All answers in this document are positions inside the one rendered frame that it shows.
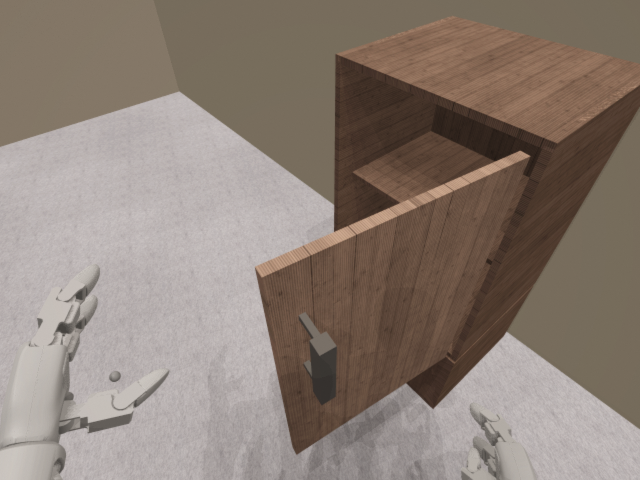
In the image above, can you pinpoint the right robot hand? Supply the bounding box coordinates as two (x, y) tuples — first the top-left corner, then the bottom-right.
(461, 402), (537, 480)

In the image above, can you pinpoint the left robot hand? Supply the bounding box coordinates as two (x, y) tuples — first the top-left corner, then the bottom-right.
(0, 264), (169, 449)

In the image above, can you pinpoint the handle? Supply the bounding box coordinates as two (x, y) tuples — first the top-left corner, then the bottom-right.
(299, 312), (337, 405)

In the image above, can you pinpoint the cupboard door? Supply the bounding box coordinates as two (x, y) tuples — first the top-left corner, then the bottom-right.
(255, 151), (530, 455)

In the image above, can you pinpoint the left robot forearm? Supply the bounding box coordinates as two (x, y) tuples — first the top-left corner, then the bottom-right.
(0, 441), (66, 480)

